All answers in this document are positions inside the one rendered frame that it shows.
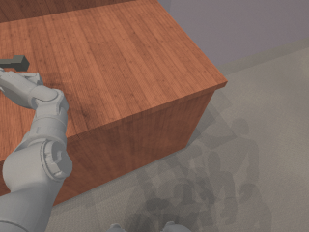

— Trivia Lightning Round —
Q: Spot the robot right shin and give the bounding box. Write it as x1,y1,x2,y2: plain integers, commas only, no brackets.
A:
164,221,175,228

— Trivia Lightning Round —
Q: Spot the tap lever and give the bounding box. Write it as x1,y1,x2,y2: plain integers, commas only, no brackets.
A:
0,55,30,72

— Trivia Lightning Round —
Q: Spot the robot left upper arm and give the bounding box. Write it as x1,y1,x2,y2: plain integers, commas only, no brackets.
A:
0,140,73,232

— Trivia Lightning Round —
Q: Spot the left robot hand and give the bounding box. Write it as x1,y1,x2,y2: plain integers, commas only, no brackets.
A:
0,68,43,109

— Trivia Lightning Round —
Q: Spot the robot left shin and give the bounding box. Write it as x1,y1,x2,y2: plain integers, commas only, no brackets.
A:
110,223,121,229

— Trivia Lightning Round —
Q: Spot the robot left forearm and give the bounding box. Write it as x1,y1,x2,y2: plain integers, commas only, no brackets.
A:
2,85,70,189

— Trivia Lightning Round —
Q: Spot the counter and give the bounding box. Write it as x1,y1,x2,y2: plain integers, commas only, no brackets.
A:
0,0,228,206

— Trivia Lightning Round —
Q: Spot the robot shin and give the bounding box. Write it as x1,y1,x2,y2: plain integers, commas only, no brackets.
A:
110,223,121,229
164,221,175,228

